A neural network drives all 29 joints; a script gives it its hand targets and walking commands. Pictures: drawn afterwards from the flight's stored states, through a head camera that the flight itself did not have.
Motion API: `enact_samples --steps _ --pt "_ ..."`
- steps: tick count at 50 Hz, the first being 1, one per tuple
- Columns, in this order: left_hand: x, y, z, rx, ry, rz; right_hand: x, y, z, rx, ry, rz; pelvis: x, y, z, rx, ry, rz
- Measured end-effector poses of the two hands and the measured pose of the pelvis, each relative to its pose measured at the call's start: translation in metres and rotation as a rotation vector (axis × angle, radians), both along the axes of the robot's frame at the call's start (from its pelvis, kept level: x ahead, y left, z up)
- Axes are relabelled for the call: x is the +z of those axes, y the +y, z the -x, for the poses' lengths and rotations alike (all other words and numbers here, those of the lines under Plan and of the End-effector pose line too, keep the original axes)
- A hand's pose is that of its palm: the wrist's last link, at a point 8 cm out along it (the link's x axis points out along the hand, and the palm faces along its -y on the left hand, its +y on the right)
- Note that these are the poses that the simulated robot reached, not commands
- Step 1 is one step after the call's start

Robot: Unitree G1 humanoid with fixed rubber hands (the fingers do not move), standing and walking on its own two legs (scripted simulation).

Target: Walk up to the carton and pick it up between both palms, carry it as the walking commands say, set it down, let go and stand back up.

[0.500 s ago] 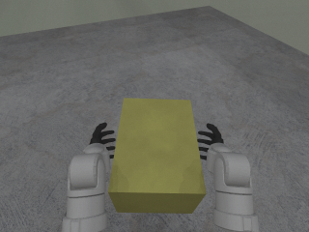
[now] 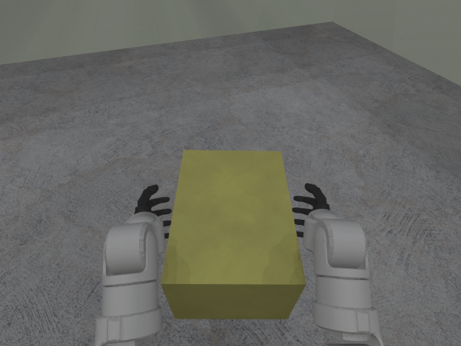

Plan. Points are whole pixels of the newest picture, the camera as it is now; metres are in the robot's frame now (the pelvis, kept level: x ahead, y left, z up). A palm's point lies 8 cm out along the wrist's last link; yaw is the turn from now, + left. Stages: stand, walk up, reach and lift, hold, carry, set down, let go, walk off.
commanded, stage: carry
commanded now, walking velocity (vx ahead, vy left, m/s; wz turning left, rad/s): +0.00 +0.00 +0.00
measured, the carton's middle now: (231, 228) +0.34 +0.00 +0.00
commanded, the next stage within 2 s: none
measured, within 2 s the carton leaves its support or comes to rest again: neither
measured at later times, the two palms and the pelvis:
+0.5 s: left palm (139, 226) +0.28 +0.15 +0.10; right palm (314, 223) +0.29 -0.13 +0.10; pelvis +0.00 +0.01 +0.00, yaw +1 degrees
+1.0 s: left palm (143, 226) +0.29 +0.15 +0.09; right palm (317, 223) +0.29 -0.14 +0.09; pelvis +0.01 +0.00 +0.00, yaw +1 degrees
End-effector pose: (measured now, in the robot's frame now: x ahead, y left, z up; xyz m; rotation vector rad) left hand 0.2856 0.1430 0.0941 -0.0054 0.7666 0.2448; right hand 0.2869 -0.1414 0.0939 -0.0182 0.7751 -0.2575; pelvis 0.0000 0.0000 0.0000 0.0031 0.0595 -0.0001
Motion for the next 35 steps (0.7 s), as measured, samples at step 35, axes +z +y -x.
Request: enact_samples --steps 35 --pt "0.0015 0.0075 0.0012 -0.012 -0.013 -0.009 0.0005 0.0065 -0.0005 0.021 -0.019 -0.002 0.0029 0.0057 -0.0039 0.013 -0.007 -0.002"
